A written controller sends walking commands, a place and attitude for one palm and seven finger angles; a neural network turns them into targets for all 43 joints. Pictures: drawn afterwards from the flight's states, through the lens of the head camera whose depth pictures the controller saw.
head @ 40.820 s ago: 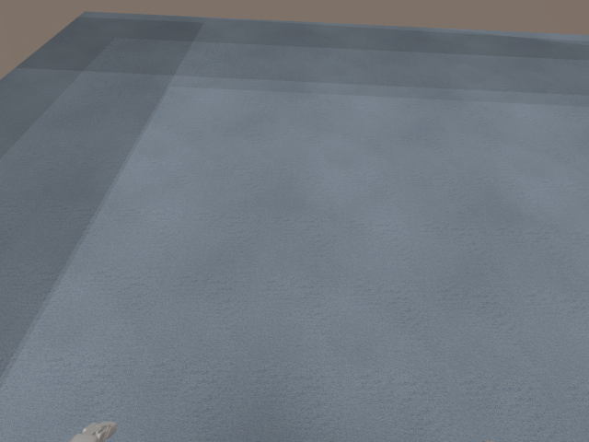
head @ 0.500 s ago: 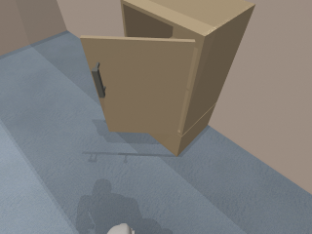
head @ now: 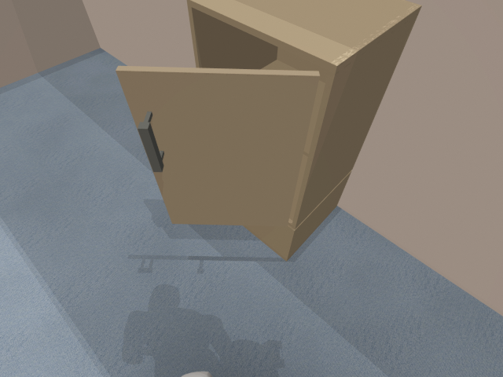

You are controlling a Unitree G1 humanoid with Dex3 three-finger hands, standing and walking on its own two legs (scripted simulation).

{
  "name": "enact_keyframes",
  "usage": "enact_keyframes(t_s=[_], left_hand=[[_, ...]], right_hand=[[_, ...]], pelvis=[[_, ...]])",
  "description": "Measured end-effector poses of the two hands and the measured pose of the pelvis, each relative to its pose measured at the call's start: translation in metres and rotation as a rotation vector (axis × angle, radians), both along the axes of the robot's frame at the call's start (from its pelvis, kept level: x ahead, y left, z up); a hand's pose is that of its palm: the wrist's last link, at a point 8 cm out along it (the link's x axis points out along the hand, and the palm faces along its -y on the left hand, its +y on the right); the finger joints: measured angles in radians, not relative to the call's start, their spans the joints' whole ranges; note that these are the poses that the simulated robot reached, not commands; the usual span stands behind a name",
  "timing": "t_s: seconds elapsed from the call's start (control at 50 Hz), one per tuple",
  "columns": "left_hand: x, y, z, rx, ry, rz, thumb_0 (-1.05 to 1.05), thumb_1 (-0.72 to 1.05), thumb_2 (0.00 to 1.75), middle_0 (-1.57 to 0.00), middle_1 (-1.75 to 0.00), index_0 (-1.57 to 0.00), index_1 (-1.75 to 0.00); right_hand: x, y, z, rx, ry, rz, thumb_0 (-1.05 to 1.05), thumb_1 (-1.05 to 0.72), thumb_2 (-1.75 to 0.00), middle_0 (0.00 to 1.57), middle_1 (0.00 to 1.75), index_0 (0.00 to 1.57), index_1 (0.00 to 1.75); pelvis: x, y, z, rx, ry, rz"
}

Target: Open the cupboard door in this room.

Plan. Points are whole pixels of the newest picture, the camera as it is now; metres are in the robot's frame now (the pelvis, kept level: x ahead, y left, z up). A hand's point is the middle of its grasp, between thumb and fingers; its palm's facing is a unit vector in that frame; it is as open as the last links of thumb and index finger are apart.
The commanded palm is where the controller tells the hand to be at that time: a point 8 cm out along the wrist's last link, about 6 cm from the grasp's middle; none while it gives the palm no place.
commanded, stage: come to a stop and stand still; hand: left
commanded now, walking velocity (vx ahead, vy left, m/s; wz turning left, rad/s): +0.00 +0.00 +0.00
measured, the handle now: (153, 142) +0.60 +0.28 -0.04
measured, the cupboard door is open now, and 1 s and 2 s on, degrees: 42 42 42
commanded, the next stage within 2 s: look again from close up in 0.52 s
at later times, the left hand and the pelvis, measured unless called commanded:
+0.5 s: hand out of the picture +0.01 +0.14 -0.17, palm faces +0.05 -0.98 -0.18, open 7.3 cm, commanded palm none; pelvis -0.01 -0.04 +0.01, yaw +1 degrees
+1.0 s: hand out of the picture +0.00 +0.14 -0.16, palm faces +0.02 -0.97 -0.23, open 7.4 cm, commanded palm none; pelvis -0.01 -0.03 +0.00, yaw +0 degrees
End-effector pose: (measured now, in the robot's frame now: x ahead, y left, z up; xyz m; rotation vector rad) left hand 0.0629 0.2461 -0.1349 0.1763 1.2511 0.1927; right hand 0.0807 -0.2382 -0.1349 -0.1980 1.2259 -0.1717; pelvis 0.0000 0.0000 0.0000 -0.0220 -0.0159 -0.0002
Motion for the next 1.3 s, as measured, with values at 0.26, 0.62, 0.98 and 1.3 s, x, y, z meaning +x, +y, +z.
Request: enact_keyframes(t_s=[0.26, 0.62, 0.98, 1.3], left_hand=[[-0.010, -0.046, -0.003, -0.032, -0.023, -0.038, 0.01, 0.91, 0.90, -0.20, -0.30, -0.20, -0.29], [-0.085, -0.065, -0.005, -0.069, 0.162, 0.033, 0.01, 0.92, 0.90, -0.20, -0.30, -0.20, -0.29], [-0.070, -0.055, 0.003, -0.018, 0.096, -0.006, 0.01, 0.91, 0.90, -0.20, -0.30, -0.20, -0.29], [-0.054, -0.060, 0.003, -0.014, 0.081, -0.021, 0.01, 0.92, 0.90, -0.20, -0.30, -0.20, -0.29]], right_hand=[[-0.065, -0.037, -0.005, 0.009, 0.109, -0.058, 0.01, -0.91, -0.90, 0.20, 0.30, 0.20, 0.30], [-0.106, -0.010, -0.001, 0.076, 0.210, -0.040, 0.01, -0.91, -0.90, 0.20, 0.30, 0.20, 0.30], [-0.089, -0.006, -0.015, 0.100, 0.108, -0.010, 0.01, -0.92, -0.90, 0.20, 0.30, 0.20, 0.30], [-0.097, -0.019, -0.012, 0.090, 0.160, -0.014, 0.01, -0.91, -0.90, 0.20, 0.30, 0.20, 0.30]], pelvis=[[-0.009, -0.029, -0.001, 0.013, 0.004, 0.013], [-0.012, -0.039, 0.010, 0.023, -0.003, 0.006], [-0.008, -0.030, 0.004, 0.034, -0.014, -0.002], [-0.007, -0.041, 0.005, 0.037, -0.007, -0.004]])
